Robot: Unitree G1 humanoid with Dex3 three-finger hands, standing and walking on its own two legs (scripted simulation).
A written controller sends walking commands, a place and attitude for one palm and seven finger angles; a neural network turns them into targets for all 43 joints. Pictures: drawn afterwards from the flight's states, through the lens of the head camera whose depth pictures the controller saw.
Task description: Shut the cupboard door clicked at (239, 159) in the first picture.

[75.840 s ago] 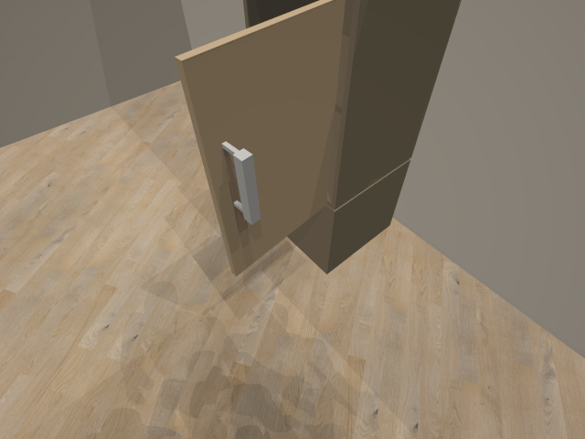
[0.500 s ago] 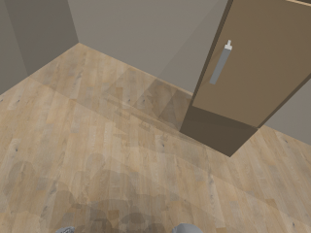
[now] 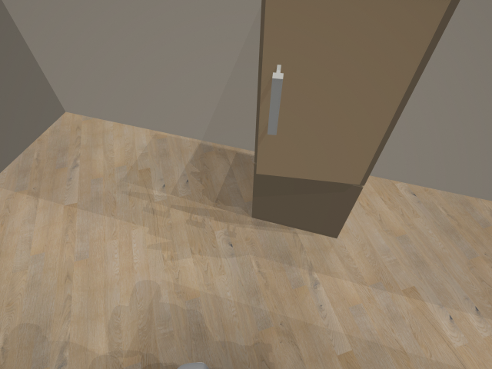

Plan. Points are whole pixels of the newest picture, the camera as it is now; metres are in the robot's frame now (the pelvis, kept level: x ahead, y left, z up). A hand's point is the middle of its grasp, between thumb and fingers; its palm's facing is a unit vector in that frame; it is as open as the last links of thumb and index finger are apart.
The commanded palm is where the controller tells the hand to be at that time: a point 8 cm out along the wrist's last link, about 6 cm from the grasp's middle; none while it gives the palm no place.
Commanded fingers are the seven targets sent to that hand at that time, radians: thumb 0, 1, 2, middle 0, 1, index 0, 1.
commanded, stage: take the last steps up to it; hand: left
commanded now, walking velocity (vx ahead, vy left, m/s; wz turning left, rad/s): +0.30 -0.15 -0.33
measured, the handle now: (275, 101) +0.75 -0.04 -0.01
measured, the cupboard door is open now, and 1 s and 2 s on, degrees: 8 8 8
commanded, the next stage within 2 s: come to a stop and stand still in 0.80 s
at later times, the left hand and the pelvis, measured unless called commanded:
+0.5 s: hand (187, 331) +0.21 +0.13 -0.16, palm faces -0.21 -0.96 -0.19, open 7.3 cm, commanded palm none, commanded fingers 0.00 0.90 0.90 -0.20 -0.30 -0.20 -0.30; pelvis +0.08 -0.05 +0.00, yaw -9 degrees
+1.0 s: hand (231, 296) +0.29 +0.05 -0.18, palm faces -0.10 -0.98 -0.15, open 7.3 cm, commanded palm none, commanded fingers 0.00 0.90 0.90 -0.20 -0.30 -0.20 -0.30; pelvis +0.24 -0.12 +0.01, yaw -7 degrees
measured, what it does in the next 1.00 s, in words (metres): walks ahead: left foot, then right foot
